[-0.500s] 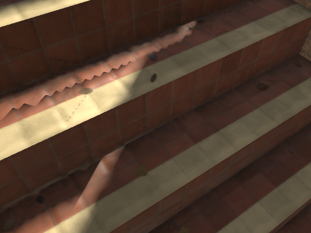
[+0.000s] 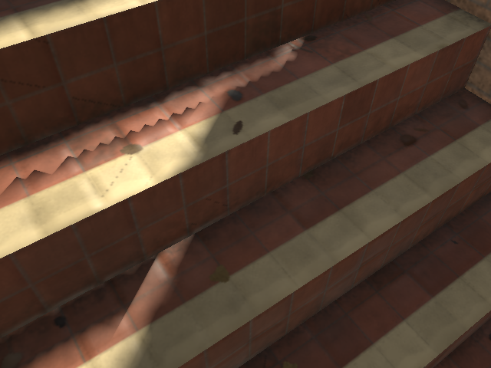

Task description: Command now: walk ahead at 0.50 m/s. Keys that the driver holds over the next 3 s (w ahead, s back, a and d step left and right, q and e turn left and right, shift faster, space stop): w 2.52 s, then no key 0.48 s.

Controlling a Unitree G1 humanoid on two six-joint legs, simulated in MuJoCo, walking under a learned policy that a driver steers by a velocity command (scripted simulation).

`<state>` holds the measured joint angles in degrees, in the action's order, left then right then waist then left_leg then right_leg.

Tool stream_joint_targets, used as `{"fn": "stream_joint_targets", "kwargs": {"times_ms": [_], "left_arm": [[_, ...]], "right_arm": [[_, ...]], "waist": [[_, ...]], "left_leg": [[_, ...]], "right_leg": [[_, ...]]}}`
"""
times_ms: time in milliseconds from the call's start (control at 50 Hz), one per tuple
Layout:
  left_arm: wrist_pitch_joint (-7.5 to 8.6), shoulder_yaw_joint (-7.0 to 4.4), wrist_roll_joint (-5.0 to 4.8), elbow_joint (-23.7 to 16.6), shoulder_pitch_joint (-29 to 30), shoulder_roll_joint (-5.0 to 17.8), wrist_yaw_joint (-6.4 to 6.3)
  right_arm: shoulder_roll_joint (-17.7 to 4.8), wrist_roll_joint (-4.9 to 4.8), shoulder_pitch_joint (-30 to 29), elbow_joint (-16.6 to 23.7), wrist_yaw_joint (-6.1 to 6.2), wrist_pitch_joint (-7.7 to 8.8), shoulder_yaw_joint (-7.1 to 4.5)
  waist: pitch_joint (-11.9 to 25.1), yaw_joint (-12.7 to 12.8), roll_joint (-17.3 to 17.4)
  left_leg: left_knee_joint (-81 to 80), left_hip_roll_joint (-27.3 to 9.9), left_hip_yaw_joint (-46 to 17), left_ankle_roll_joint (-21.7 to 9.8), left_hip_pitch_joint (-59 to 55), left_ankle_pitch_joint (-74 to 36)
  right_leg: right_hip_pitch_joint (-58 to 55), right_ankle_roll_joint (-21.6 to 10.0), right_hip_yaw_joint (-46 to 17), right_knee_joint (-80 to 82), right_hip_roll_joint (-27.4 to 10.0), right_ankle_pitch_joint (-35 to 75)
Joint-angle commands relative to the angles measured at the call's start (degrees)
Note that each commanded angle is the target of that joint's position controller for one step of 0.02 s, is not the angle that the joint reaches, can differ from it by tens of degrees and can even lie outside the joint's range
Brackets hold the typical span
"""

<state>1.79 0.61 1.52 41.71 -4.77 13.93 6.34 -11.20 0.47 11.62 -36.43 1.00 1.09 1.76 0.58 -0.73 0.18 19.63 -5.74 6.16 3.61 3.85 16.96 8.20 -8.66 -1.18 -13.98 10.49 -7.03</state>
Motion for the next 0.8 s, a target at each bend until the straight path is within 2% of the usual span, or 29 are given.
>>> {"fn": "stream_joint_targets", "kwargs": {"times_ms": [20, 200, 220, 260, 520, 540, 560, 580, 620, 800], "left_arm": [[0.93, -1.43, 0.00, -4.6, 3.7, 5.6, -0.24], [0.98, -1.47, -0.04, -4.5, 3.3, 5.8, -0.32], [0.79, -1.71, 0.21, -4.8, 3.5, 6.0, -0.86], [0.69, -1.72, 0.26, -4.8, 3.3, 6.0, -1.04], [0.65, -1.97, 0.16, -4.6, 3.1, 6.0, -0.99], [0.41, -2.28, 0.25, -4.6, 2.5, 5.4, -0.50], [0.54, -2.22, 0.14, -4.4, 2.7, 6.9, -0.90], [0.64, -2.05, 0.18, -4.5, 3.1, 6.0, -1.13], [0.62, -1.87, 0.27, -4.7, 3.2, 5.5, -1.13], [0.62, -1.97, 0.16, -4.7, 3.5, 5.8, -0.87]], "right_arm": [[-5.1, -0.02, -1.9, 4.4, 0.21, 0.96, -1.36], [-5.2, -0.01, -2.0, 4.4, 0.23, 0.92, -1.34], [-5.0, -0.21, -1.7, 4.6, 0.26, 1.04, -1.35], [-4.9, -0.24, -1.9, 4.9, 0.34, 1.04, -1.32], [-4.6, -0.22, -1.2, 5.2, 0.39, 0.88, -1.40], [-7.1, -0.78, -2.0, 4.6, 0.14, 0.79, -2.38], [-4.1, -0.41, -0.6, 5.2, 0.26, 0.78, -1.45], [-4.2, -0.37, -0.8, 5.1, 0.44, 0.90, -1.33], [-4.4, -0.22, -1.8, 5.3, 0.52, 0.94, -1.31], [-4.5, -0.18, -1.2, 5.3, 0.33, 0.97, -1.46]], "waist": [[4.7, 0.1, 1.0], [4.8, 0.2, 0.8], [4.0, 0.7, 0.8], [3.9, 0.8, 0.8], [4.9, 0.6, 1.0], [5.6, 1.9, 1.0], [6.9, 0.1, -0.8], [6.1, 0.3, 0.2], [4.5, 0.8, 1.7], [4.8, 0.5, 1.1]], "left_leg": [[-2.4, -4.8, -4.0, -2.1, 0.6, -2.8], [-1.9, -4.7, -3.8, -2.2, 0.6, -2.7], [-1.9, -4.5, -3.9, -1.9, 0.9, -1.8], [-1.8, -4.6, -4.0, -1.9, 0.7, -1.7], [-1.0, -4.5, -3.8, -1.9, 0.2, -2.5], [0.9, -3.4, -2.9, -2.1, 3.2, -3.1], [0.1, -4.2, -3.4, -1.9, 0.5, -1.9], [-1.2, -4.5, -4.0, -1.9, 0.5, -1.7], [-1.8, -4.7, -4.1, -1.9, 0.3, -1.8], [-1.6, -4.7, -4.0, -1.9, 0.0, -3.0]], "right_leg": [[-4.0, 5.0, -9.9, -0.1, -15.0, 19.8], [-4.2, 5.1, -10.2, 0.1, -15.2, 20.6], [-3.7, 5.5, -10.1, 0.3, -15.3, 18.9], [-3.2, 5.7, -10.3, 0.6, -15.3, 18.2], [-4.0, 5.7, -10.3, -0.1, -15.5, 22.8], [-7.1, 6.2, -10.9, -0.6, -15.6, 29.5], [-6.1, 5.7, -10.3, -1.2, -15.8, 26.9], [-5.0, 5.5, -10.1, -0.8, -15.4, 23.4], [-3.4, 5.6, -10.1, 0.1, -15.2, 20.1], [-3.6, 5.5, -9.9, -0.2, -15.3, 21.1]]}}
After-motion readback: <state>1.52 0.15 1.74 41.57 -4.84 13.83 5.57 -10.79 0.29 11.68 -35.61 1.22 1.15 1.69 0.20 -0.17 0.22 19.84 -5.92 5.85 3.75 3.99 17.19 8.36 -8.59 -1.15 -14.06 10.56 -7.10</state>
